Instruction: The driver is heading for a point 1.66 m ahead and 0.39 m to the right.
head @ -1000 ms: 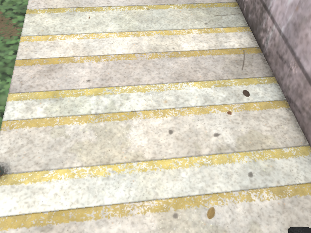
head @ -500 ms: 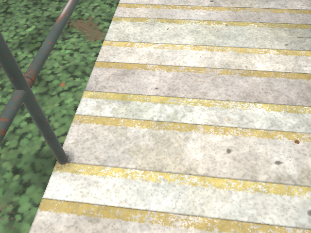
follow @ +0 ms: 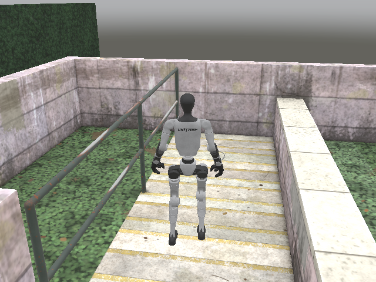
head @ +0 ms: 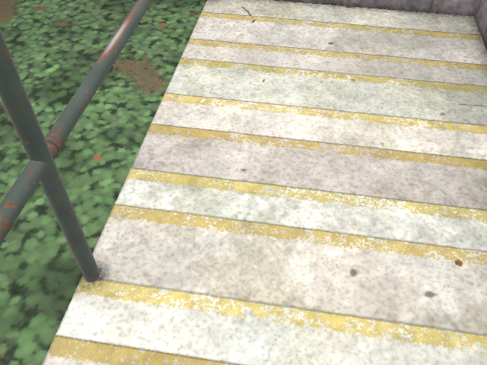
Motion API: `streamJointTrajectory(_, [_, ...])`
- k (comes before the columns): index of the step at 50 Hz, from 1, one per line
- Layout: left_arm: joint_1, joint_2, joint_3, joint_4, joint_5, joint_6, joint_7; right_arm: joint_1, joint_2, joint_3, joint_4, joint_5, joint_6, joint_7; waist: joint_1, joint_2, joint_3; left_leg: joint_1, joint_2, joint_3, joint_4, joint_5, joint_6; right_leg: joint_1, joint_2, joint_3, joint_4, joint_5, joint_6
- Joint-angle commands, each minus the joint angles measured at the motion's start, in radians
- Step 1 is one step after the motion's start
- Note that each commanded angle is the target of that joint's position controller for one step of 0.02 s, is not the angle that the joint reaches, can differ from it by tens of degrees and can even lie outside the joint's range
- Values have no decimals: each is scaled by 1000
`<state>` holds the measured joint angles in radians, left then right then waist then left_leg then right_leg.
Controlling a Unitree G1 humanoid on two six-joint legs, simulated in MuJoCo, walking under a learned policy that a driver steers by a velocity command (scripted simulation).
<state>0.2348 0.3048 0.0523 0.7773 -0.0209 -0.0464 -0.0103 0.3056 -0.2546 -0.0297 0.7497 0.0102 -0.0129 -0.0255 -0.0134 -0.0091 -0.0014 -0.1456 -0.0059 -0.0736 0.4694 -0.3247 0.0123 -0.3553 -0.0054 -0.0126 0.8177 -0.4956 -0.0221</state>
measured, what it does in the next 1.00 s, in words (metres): walks ahead: right foot, then left foot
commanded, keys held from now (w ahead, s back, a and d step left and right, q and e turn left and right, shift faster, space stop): w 1.00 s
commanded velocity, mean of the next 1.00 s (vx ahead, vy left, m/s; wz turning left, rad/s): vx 0.45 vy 0.00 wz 0.01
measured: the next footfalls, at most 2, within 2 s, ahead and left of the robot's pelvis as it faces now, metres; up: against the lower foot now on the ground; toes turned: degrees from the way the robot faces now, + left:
right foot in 0.12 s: +0.09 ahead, -0.13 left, +0.00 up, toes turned -1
left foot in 0.62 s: +0.44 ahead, +0.09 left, +0.00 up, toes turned +1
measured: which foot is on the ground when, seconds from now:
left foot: down 0.00-0.12, up 0.14-0.60, down 0.62-1.00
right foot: up 0.00-0.10, down 0.12-0.62, up 0.64-1.00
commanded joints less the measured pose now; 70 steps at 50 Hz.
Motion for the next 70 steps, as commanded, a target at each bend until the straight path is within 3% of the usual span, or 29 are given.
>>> streamJointTrajectory(1, [-113,53,5,-100,5,-46,-21,-34,-203,-56,-59,12,-20,-2,-21,157,93,-2,235,-277,-276,-137,179,-131,-42,7,-107,59,-18])
streamJointTrajectory(5, [130,81,25,0,-1,-43,-22,-55,-161,-42,-65,2,-8,11,94,85,9,-257,137,-134,-96,-123,115,345,40,-62,-288,277,12])
streamJointTrajectory(6, [222,123,37,10,-1,-45,-12,-62,-93,-21,-72,-9,-16,17,134,-44,-6,-349,58,-49,162,-104,56,442,-82,116,-383,183,-29])
streamJointTrajectory(7, [286,264,61,-2,11,-49,-12,-56,-48,-9,-134,-8,-37,13,123,-319,-59,-554,-50,42,533,-248,-7,522,-342,610,-572,-53,-182])
streamJointTrajectory(8, [244,229,51,-11,21,-59,-21,-44,-131,-32,-138,31,-55,7,104,-254,-23,-643,-24,-49,696,-260,2,453,-408,829,-691,-306,-271])
streamJointTrajectory(9, [170,168,31,-21,9,-62,-18,-75,-172,-45,-134,50,-66,7,75,-168,93,-710,49,-49,731,-157,28,393,-395,729,-685,-322,-248])
streamJointTrajectory(12, [101,118,10,-37,30,-55,-7,-85,-149,-49,-94,9,-74,21,46,-89,102,-634,118,-15,637,66,36,333,-242,401,-670,71,-163])
streamJointTrajectory(15, [136,106,4,-27,20,-53,0,-99,-119,-44,-89,0,-68,35,50,-77,73,-610,114,32,557,176,3,343,-200,254,-688,344,-167])
streamJointTrajectory(21, [196,132,7,11,13,-33,17,-300,-63,-17,-160,6,-82,55,103,-60,109,-528,75,92,183,377,-39,315,-170,113,-718,502,-162])
streamJointTrajectory(26, [226,154,20,49,2,-22,20,-377,-93,-20,-201,11,-90,81,87,-63,133,-473,47,76,46,369,9,403,-231,104,-670,606,-153])
streamJointTrajectory(28, [215,165,25,53,8,-13,18,-317,-128,-33,-192,11,-91,81,41,-89,79,-376,11,101,32,294,50,466,-241,98,-574,879,-138])
streamJointTrajectory(30, [187,184,28,47,18,-1,20,-69,-186,-67,-128,5,-84,62,-97,-101,-87,-49,-33,134,10,280,108,424,-188,48,-269,1127,-107])
streamJointTrajectory(31, [201,140,9,23,38,-3,24,108,-246,-82,-94,-7,-75,47,-157,-13,-243,283,134,-47,70,251,165,202,-145,35,30,849,-82])
streamJointTrajectory(32, [357,-32,-38,7,20,-23,11,149,-320,-95,-71,-16,-81,53,-50,300,-398,599,392,-586,-32,-42,347,-189,64,59,407,27,-16])
streamJointTrajectory(33, [273,91,-17,14,-17,-48,6,160,-195,-66,-59,-6,-83,50,-104,220,-349,547,379,-710,-189,-194,320,-305,51,180,506,-75,-19])
streamJointTrajectory(34, [154,145,1,-25,-44,-60,2,84,-163,-54,-58,-2,-83,44,-95,170,-171,421,350,-533,-205,-140,270,-380,-5,148,515,-2,-27])
streamJointTrajectory(35, [83,141,-2,-42,-33,-67,6,4,-161,-52,-66,-6,-80,42,-67,59,-83,278,305,-403,-223,-12,245,-359,-58,114,456,96,-26])
streamJointTrajectory(37, [76,122,4,-45,2,-58,8,-73,-127,-41,-75,-33,-89,49,4,58,-22,83,234,-253,-267,223,239,-265,-112,108,360,194,-10])
streamJointTrajectory(41, [83,66,-11,-53,19,-19,11,-71,-148,-46,-35,-8,-111,54,43,65,9,-59,218,-125,-345,354,274,-221,-137,79,231,243,42])
streamJointTrajectory(51, [-261,59,-30,-168,9,-42,-24,80,-227,-61,45,12,-81,43,-61,68,89,98,235,-29,-328,317,197,-218,-61,47,-273,569,20])
streamJointTrajectory(54, [-210,96,-8,-168,6,-39,-31,70,-233,-61,60,13,-55,34,-21,97,48,191,254,-31,-219,473,158,-144,-42,34,-310,463,-13])
streamJointTrajectory(56, [2,155,29,-110,13,-43,-25,53,-220,-53,62,-1,-42,24,94,70,-84,134,181,33,65,677,111,160,0,-12,-341,439,-66])
streamJointTrajectory(57, [178,229,51,-82,19,-38,-15,65,-165,-28,34,-26,-42,20,151,-57,-239,-55,120,77,383,424,72,448,-178,186,-307,470,-132])
streamJointTrajectory(58, [194,302,63,-70,16,-35,-19,220,-35,8,27,-16,-62,27,58,-332,-335,-446,-63,63,707,-224,12,729,-373,670,-430,224,-295])
streamJointTrajectory(59, [173,188,37,-83,2,-38,-20,159,-153,-16,47,12,-77,31,99,-194,-280,-556,-13,-54,818,-252,21,670,-367,756,-532,48,-275])
streamJointTrajectory(60, [110,148,25,-90,4,-43,-17,46,-210,-34,20,36,-85,34,95,-122,-141,-602,38,-37,822,-157,36,550,-334,602,-542,71,-230])
streamJointTrajectory(61, [60,129,20,-93,17,-42,-17,-8,-189,-29,9,35,-91,30,78,-48,-79,-579,83,-11,789,-80,33,449,-290,491,-553,187,-216])
streamJointTrajectory(63, [0,96,9,-98,35,-45,-19,-15,-173,-34,14,14,-86,31,25,-68,-29,-494,136,-13,702,15,18,300,-229,362,-599,360,-208])
streamJointTrajectory(70, [43,136,25,-43,16,-55,-10,-146,-101,-11,-11,-9,-63,33,40,-45,55,-498,142,29,347,235,-40,234,-177,166,-703,511,-217])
